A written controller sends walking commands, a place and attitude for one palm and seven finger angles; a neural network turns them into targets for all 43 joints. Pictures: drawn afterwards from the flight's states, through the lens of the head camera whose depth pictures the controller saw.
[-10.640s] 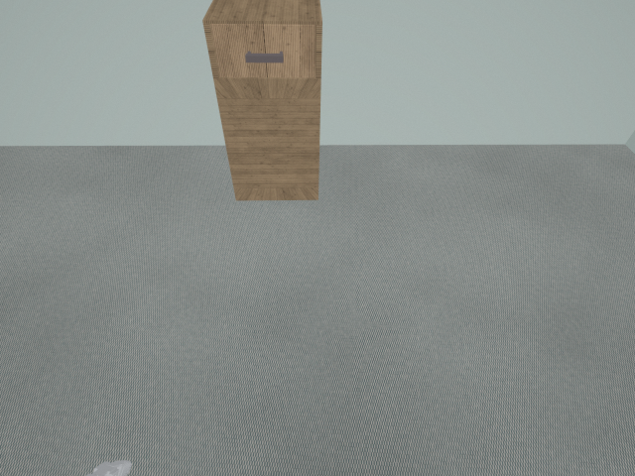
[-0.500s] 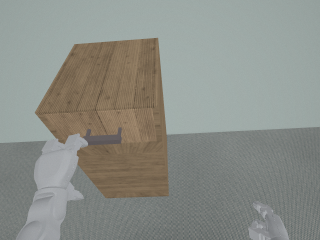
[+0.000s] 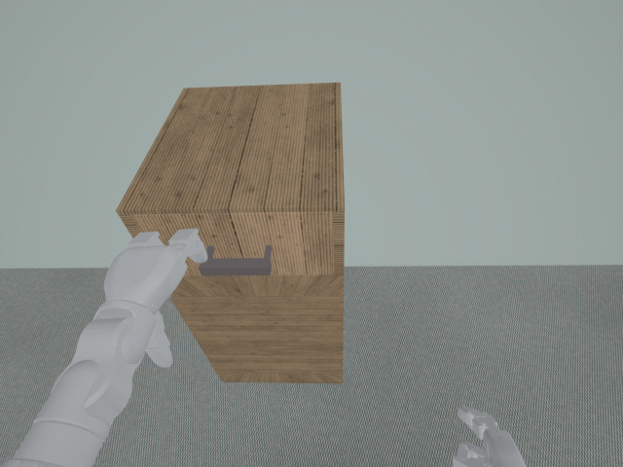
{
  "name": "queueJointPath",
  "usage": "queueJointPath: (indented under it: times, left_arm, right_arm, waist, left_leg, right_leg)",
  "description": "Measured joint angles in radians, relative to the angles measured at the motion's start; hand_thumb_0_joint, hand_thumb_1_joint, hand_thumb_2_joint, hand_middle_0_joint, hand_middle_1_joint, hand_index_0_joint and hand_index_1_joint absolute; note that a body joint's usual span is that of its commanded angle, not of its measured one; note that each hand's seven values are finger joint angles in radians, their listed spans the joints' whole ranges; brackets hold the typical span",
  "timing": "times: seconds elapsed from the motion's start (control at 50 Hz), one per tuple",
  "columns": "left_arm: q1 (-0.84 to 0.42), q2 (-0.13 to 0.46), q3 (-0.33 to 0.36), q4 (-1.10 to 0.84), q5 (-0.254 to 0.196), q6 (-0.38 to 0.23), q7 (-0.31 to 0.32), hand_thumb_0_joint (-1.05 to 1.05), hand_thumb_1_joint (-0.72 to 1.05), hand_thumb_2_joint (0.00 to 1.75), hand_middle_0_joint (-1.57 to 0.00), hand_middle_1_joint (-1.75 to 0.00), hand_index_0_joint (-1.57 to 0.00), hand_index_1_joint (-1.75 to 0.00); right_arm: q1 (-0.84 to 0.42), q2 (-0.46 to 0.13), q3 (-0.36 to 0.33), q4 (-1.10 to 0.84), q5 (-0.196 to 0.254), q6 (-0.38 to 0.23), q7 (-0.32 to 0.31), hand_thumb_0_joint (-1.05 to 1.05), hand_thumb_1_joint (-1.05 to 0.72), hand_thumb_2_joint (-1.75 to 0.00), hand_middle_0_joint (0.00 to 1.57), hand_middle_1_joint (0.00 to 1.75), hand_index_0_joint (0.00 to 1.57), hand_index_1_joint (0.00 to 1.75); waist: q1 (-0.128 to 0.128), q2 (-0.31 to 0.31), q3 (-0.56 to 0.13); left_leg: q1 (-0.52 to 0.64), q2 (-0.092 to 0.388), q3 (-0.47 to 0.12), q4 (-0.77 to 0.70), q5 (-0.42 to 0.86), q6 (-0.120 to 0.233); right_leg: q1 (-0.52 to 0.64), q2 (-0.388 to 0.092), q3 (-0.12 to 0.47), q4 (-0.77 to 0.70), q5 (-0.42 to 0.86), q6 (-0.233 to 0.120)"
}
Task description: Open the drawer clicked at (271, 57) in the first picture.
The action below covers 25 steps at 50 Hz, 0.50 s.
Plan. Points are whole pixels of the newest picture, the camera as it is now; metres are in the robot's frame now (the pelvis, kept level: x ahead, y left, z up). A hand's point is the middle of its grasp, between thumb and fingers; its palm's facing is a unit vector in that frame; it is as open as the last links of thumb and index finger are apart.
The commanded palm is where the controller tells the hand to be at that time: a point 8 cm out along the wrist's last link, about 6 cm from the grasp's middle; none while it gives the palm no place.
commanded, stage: raise the hand with hooked fingers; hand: left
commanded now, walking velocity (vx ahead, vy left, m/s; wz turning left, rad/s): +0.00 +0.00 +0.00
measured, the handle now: (237, 258) +0.47 +0.21 -0.07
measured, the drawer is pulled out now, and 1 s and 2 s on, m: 0.00 0.00 0.00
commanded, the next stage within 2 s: move the hooked fingers above the handle in 0.20 s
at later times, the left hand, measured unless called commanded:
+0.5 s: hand (181, 298) +0.31 +0.22 +0.05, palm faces -0.04 -0.09 -1.00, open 13.8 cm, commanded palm +0.30 +0.24 +0.12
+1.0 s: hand (201, 279) +0.35 +0.21 +0.03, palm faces -0.01 -0.07 -1.00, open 13.8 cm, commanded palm +0.34 +0.23 +0.09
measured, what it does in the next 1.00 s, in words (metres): stands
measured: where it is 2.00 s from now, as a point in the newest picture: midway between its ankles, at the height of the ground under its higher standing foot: outside the picture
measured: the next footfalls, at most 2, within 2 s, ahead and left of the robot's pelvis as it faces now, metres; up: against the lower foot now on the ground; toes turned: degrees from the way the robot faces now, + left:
none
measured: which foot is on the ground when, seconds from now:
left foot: down 0.00-1.00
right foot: down 0.00-1.00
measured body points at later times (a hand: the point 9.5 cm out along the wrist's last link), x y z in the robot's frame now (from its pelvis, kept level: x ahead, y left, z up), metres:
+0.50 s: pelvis +0.00 -0.01 +0.00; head +0.02 -0.03 +0.45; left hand +0.30 +0.22 +0.11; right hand +0.19 -0.23 -0.11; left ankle -0.02 +0.08 -0.74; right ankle -0.01 -0.12 -0.74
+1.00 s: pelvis +0.01 -0.03 -0.01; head +0.06 -0.05 +0.44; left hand +0.35 +0.21 +0.08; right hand +0.16 -0.29 -0.13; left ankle -0.02 +0.08 -0.74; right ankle -0.01 -0.12 -0.74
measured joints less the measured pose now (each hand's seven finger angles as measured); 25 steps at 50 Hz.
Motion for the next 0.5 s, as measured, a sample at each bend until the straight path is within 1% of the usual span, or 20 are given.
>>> queueJointPath:
  times: [0.06, 0.1, 0.14, 0.18, 0.24, 0.3, 0.36, 0.4, 0.44, 0.5]
  left_arm:
    - [0.033, 0.004, 0.003, -0.028, 0.009, -0.058, 0.017, 0.00, -0.49, 0.30, -0.31, -1.20, -0.32, -1.20]
    - [0.044, 0.012, 0.009, -0.047, 0.017, -0.088, 0.044, 0.00, -0.49, 0.30, -0.32, -1.20, -0.32, -1.20]
    - [0.042, 0.020, 0.020, -0.059, 0.023, -0.104, 0.078, 0.00, -0.49, 0.30, -0.32, -1.20, -0.32, -1.20]
    - [0.031, 0.025, 0.033, -0.057, 0.021, -0.098, 0.107, 0.00, -0.49, 0.30, -0.32, -1.20, -0.32, -1.20]
    - [0.008, 0.025, 0.047, -0.037, 0.010, -0.057, 0.127, 0.00, -0.49, 0.30, -0.32, -1.20, -0.32, -1.20]
    - [-0.001, 0.018, 0.044, -0.015, -0.001, -0.003, 0.113, 0.00, -0.49, 0.30, -0.31, -1.20, -0.32, -1.20]
    - [0.006, 0.010, 0.020, -0.005, -0.005, 0.022, 0.079, -0.01, -0.49, 0.30, -0.31, -1.20, -0.32, -1.20]
    - [0.007, 0.003, 0.000, 0.004, -0.003, 0.014, 0.061, -0.01, -0.49, 0.30, -0.31, -1.20, -0.32, -1.20]
    - [0.007, -0.004, -0.012, 0.012, 0.005, -0.012, 0.055, -0.01, -0.49, 0.30, -0.31, -1.20, -0.32, -1.20]
    - [-0.008, -0.005, -0.022, 0.032, 0.024, -0.054, 0.068, 0.00, -0.49, 0.30, -0.32, -1.20, -0.32, -1.20]
  right_arm:
    - [0.019, -0.008, -0.013, 0.009, -0.006, -0.005, -0.001, 0.02, -0.90, -0.90, 0.20, 0.30, 0.20, 0.30]
    - [0.026, -0.013, -0.023, 0.017, -0.009, -0.009, -0.002, 0.02, -0.90, -0.90, 0.20, 0.30, 0.20, 0.30]
    - [0.030, -0.017, -0.034, 0.028, -0.009, -0.014, -0.002, 0.02, -0.90, -0.90, 0.20, 0.30, 0.20, 0.30]
    - [0.028, -0.020, -0.042, 0.039, -0.006, -0.016, 0.000, 0.02, -0.90, -0.90, 0.20, 0.30, 0.20, 0.30]
    - [0.021, -0.024, -0.047, 0.047, 0.002, -0.016, 0.005, 0.02, -0.90, -0.90, 0.20, 0.30, 0.20, 0.30]
    - [0.010, -0.025, -0.044, 0.043, 0.009, -0.013, 0.010, 0.02, -0.90, -0.90, 0.20, 0.30, 0.20, 0.30]
    - [0.003, -0.025, -0.038, 0.030, 0.010, -0.010, 0.009, 0.02, -0.90, -0.90, 0.20, 0.30, 0.20, 0.30]
    - [-0.002, -0.024, -0.034, 0.022, 0.008, -0.011, 0.006, 0.02, -0.90, -0.90, 0.20, 0.30, 0.20, 0.30]
    - [-0.008, -0.022, -0.031, 0.016, 0.005, -0.014, 0.002, 0.02, -0.90, -0.90, 0.20, 0.30, 0.20, 0.30]
    - [-0.016, -0.018, -0.028, 0.011, 0.003, -0.018, -0.005, 0.02, -0.90, -0.90, 0.20, 0.30, 0.20, 0.30]
  waist:
    - [0.003, -0.006, 0.011]
    - [0.006, -0.010, 0.018]
    - [0.010, -0.010, 0.019]
    - [0.012, -0.009, 0.017]
    - [0.011, -0.005, 0.008]
    - [0.006, 0.001, 0.000]
    - [0.000, 0.003, -0.008]
    - [-0.002, 0.000, -0.009]
    - [-0.002, -0.004, -0.008]
    - [-0.001, -0.014, -0.005]
  left_leg:
    - [-0.004, -0.002, 0.003, -0.001, 0.001, 0.003]
    - [-0.009, -0.004, 0.002, 0.001, 0.002, 0.003]
    - [-0.017, -0.005, 0.000, 0.005, 0.002, 0.004]
    - [-0.026, -0.006, -0.003, 0.008, 0.002, 0.004]
    - [-0.033, -0.006, -0.005, 0.007, 0.004, 0.003]
    - [-0.030, -0.005, -0.005, 0.000, 0.006, 0.001]
    - [-0.024, -0.003, -0.006, -0.006, 0.007, 0.000]
    - [-0.021, -0.002, -0.007, -0.006, 0.006, -0.001]
    - [-0.019, 0.001, -0.007, -0.004, 0.003, -0.004]
    - [-0.026, 0.005, -0.008, 0.005, -0.001, -0.009]
  right_leg:
    - [-0.004, -0.002, 0.003, -0.001, 0.002, 0.003]
    - [-0.009, -0.004, 0.002, 0.000, 0.002, 0.002]
    - [-0.015, -0.005, -0.001, 0.002, 0.001, 0.003]
    - [-0.022, -0.006, -0.003, 0.003, 0.001, 0.003]
    - [-0.028, -0.007, -0.006, 0.002, 0.002, 0.004]
    - [-0.026, -0.006, -0.006, -0.004, 0.005, 0.004]
    - [-0.021, -0.004, -0.006, -0.008, 0.006, 0.003]
    - [-0.018, -0.002, -0.007, -0.007, 0.003, 0.000]
    - [-0.018, 0.000, -0.007, -0.003, 0.001, -0.003]
    - [-0.027, 0.004, -0.009, 0.009, -0.005, -0.009]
